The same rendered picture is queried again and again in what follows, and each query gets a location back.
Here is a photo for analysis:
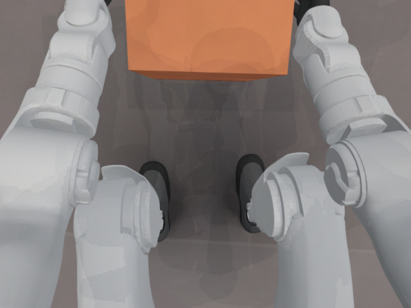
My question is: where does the robot left foot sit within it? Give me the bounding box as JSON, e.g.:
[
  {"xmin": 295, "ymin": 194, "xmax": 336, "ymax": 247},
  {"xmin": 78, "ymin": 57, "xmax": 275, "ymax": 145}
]
[{"xmin": 139, "ymin": 161, "xmax": 171, "ymax": 242}]

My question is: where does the robot right shin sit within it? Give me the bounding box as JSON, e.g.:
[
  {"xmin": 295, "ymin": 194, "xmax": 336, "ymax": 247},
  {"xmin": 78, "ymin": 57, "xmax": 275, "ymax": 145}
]
[{"xmin": 247, "ymin": 152, "xmax": 345, "ymax": 234}]

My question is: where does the robot right forearm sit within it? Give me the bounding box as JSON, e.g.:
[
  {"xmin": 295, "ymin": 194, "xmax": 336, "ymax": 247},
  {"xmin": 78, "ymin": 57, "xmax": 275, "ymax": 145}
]
[{"xmin": 293, "ymin": 5, "xmax": 411, "ymax": 145}]

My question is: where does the carton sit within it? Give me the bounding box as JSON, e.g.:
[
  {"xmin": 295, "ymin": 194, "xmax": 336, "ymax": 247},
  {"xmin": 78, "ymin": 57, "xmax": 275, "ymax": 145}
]
[{"xmin": 125, "ymin": 0, "xmax": 295, "ymax": 81}]

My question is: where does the robot right upper arm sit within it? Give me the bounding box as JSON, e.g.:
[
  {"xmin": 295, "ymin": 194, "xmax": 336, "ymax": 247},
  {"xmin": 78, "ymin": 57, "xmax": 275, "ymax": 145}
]
[{"xmin": 324, "ymin": 130, "xmax": 411, "ymax": 308}]

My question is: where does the right robot hand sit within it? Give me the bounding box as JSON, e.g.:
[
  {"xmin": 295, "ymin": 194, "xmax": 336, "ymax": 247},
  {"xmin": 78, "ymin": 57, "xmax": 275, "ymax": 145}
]
[{"xmin": 293, "ymin": 0, "xmax": 330, "ymax": 26}]

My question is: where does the robot left forearm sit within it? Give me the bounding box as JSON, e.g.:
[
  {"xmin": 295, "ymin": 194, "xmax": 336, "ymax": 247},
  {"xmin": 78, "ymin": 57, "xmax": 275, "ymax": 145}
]
[{"xmin": 0, "ymin": 0, "xmax": 116, "ymax": 147}]

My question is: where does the robot left upper arm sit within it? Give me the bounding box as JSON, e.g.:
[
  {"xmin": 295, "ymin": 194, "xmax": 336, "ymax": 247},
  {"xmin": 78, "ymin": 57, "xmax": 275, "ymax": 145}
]
[{"xmin": 0, "ymin": 126, "xmax": 100, "ymax": 308}]

